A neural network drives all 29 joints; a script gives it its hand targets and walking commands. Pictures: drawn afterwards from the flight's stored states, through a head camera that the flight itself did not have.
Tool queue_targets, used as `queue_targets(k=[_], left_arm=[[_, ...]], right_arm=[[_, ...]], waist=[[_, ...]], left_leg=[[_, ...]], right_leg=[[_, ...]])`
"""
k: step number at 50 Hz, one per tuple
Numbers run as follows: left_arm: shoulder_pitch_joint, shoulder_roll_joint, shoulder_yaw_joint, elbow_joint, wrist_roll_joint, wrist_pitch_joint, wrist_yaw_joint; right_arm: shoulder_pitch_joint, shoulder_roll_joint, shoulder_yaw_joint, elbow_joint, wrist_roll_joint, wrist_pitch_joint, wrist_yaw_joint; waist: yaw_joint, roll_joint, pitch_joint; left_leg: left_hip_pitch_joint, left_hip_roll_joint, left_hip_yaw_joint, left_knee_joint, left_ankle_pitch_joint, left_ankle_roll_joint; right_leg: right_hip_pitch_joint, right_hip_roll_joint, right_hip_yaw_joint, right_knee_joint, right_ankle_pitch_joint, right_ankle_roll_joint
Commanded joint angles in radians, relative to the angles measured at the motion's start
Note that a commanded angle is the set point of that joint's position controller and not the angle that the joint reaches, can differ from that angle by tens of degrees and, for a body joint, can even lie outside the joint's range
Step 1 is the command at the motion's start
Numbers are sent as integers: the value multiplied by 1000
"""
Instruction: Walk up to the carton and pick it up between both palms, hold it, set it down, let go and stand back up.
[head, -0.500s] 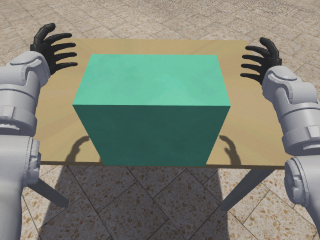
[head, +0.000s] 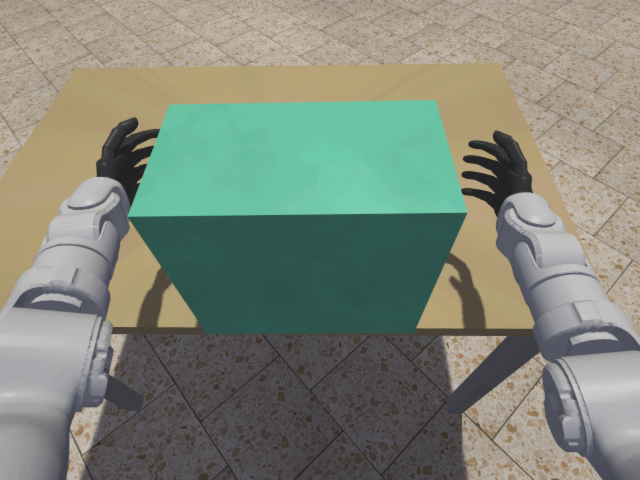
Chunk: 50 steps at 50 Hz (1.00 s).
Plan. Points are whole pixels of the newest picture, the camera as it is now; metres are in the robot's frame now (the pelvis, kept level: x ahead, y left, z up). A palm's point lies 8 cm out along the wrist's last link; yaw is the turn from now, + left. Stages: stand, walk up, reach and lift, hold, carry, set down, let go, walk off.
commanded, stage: reach and lift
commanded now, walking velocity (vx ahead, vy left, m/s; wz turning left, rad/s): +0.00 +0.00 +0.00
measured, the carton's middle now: (306, 232) +0.43 +0.02 +0.06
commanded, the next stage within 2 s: none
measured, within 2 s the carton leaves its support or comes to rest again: neither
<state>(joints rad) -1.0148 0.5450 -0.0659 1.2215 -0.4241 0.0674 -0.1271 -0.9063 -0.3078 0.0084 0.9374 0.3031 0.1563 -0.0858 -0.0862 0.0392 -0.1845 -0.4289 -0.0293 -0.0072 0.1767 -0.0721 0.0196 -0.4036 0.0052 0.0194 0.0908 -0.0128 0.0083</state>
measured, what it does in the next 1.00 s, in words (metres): stands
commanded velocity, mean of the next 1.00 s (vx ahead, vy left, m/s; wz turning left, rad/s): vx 0.00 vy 0.00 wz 0.00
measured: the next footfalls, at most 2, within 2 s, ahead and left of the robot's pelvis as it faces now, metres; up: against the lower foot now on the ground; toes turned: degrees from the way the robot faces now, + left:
none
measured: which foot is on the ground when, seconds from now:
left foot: down 0.00-1.00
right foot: down 0.00-1.00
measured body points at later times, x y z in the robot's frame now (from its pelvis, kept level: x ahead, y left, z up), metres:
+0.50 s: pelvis -0.01 +0.01 +0.00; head +0.06 +0.00 +0.44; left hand +0.49 +0.21 +0.12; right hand +0.44 -0.21 +0.10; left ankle -0.02 +0.10 -0.75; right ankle -0.01 -0.12 -0.75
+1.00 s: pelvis +0.00 +0.00 +0.00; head +0.06 +0.00 +0.45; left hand +0.48 +0.20 +0.12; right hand +0.45 -0.19 +0.10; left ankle -0.02 +0.10 -0.75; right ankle -0.01 -0.12 -0.75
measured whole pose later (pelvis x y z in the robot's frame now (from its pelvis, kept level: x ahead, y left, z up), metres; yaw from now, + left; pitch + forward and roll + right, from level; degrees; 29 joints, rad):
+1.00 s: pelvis +0.00 +0.00 +0.00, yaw +0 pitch +18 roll +0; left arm -1.01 0.41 -0.03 1.23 -0.29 0.00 -0.06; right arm -0.94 -0.16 -0.12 1.03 0.13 0.09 -0.10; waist -0.08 0.03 -0.21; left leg -0.43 -0.04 -0.03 0.17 -0.06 0.02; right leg -0.40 0.00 0.02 0.07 0.00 0.01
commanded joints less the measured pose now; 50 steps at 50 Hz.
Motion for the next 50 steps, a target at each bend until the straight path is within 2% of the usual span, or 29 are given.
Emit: queue_targets(k=[1, 4, 13, 17, 26, 33, 40, 50], left_arm=[[-384, 208, 6, -145, -23, -79, 5], [-387, 211, -1, -155, -27, -86, 12], [-377, 183, -6, -82, -4, -97, 13], [-386, 141, -19, -75, 6, -106, 13], [-417, 59, 21, -112, 84, -114, 40], [-414, 7, 29, -126, 114, -96, 57], [-415, -21, 32, -139, 121, -98, 60], [-408, -45, 46, -138, 143, -106, 54]], right_arm=[[-394, -161, -34, -178, 1, -86, 6], [-409, -162, -30, -173, -4, -97, 12], [-396, -123, 1, -61, 12, -108, 23], [-405, -79, 3, -63, 9, -109, 21], [-428, -26, -83, -81, -102, -110, 3], [-428, -19, -145, -73, -182, -105, -15], [-420, 15, -137, -50, -175, -107, -14], [-415, 50, -141, -73, -189, -103, -22]], waist=[[-10, 47, -644], [-6, 44, -674], [1, 32, -550], [3, 28, -533], [4, 52, -582], [-16, 57, -591], [-14, 55, -562], [-15, 44, -548]], left_leg=[[298, 4, -14, 121, 491, -114], [335, 7, -18, 143, 518, -114], [285, 4, -20, 141, 436, -110], [265, 10, -18, 127, 424, -103], [330, 18, -11, 112, 450, -113], [386, 16, -15, 125, 483, -123], [382, 12, -16, 129, 518, -120], [321, 4, -8, 99, 484, -110]], right_leg=[[248, -1, 31, 110, 340, 21], [210, 3, 27, 115, 335, 22], [175, 5, 31, 107, 260, 35], [181, -2, 37, 91, 233, 33], [138, -1, 27, 49, 173, 15], [118, 9, 13, 42, 182, 0], [147, 11, 13, 44, 213, -3], [226, 1, 19, 45, 238, 1]])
